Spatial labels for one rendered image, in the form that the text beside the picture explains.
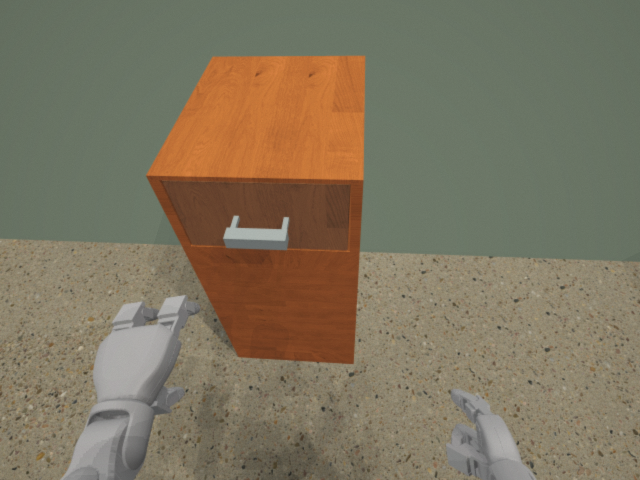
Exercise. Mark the cabinet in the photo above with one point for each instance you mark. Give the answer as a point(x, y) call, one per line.
point(275, 119)

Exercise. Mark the left robot hand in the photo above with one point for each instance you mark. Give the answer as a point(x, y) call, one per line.
point(134, 361)

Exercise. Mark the robot right forearm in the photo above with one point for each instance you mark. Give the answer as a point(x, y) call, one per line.
point(509, 470)

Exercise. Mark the handle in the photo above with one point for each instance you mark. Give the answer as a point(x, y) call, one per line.
point(255, 238)

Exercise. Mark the robot left forearm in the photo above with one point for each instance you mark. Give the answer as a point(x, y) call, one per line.
point(114, 442)

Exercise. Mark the drawer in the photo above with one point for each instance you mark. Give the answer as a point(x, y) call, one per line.
point(318, 213)

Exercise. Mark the right robot hand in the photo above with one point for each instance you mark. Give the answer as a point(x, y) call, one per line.
point(473, 451)

